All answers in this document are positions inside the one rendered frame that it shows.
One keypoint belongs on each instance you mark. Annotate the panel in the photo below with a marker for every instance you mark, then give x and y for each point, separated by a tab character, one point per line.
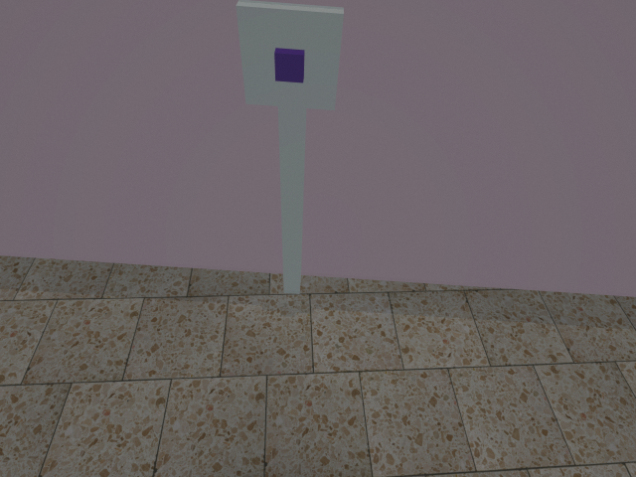
262	27

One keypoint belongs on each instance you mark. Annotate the button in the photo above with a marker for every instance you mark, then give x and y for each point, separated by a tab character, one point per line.
289	65

